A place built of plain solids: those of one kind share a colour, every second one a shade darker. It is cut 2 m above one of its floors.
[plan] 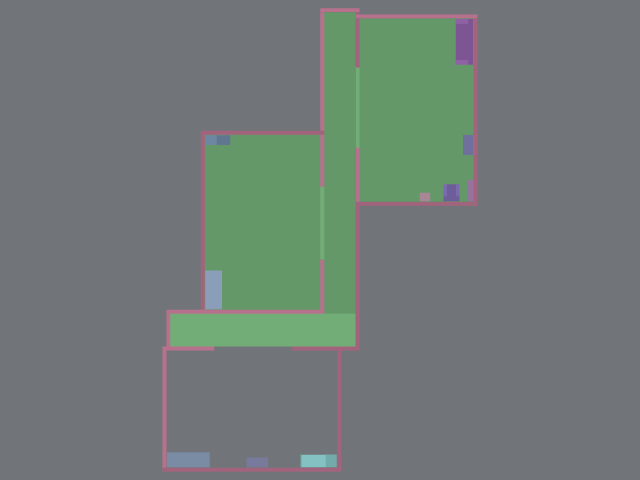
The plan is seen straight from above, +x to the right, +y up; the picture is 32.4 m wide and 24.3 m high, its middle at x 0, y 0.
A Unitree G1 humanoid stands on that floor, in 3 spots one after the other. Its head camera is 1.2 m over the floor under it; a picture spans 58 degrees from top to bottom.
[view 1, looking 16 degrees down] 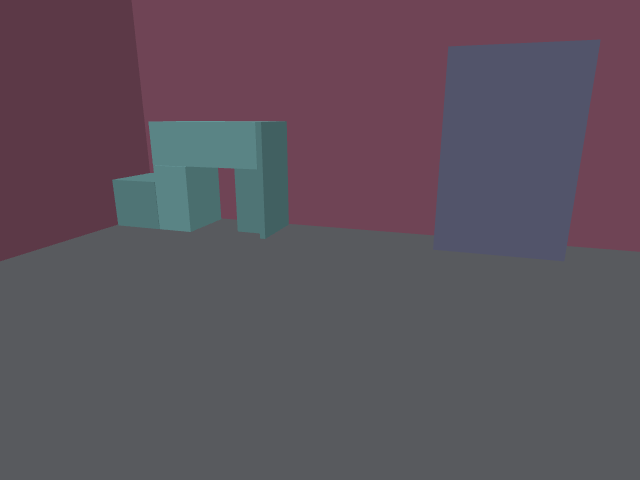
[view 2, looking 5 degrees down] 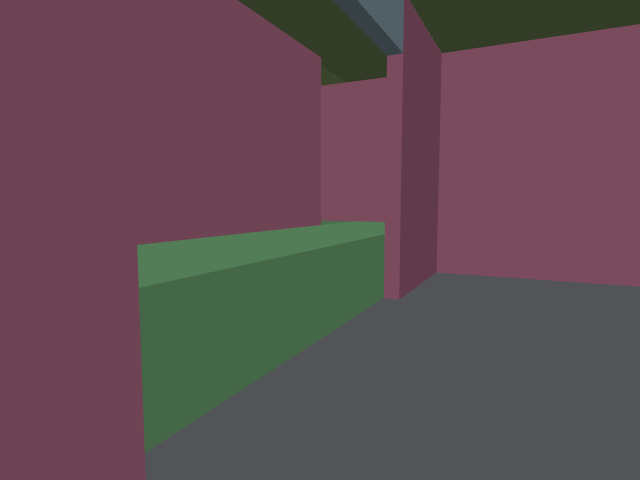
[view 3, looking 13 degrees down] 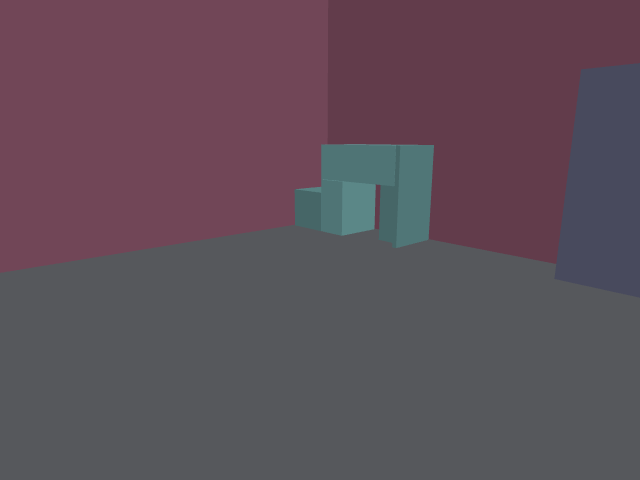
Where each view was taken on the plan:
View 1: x -2.82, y -7.02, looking -72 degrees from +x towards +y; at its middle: ground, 4.35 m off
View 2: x -6.59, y -7.02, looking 26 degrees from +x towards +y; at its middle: floor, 4.55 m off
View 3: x -3.96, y -7.02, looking -42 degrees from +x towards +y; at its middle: ground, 5.33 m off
